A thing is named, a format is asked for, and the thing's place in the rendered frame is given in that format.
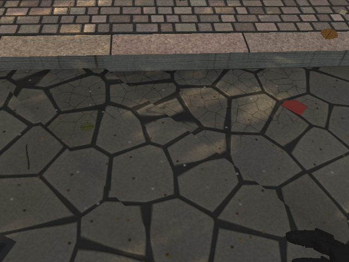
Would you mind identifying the right robot hand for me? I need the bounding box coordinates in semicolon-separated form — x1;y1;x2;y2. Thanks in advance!
286;228;349;262

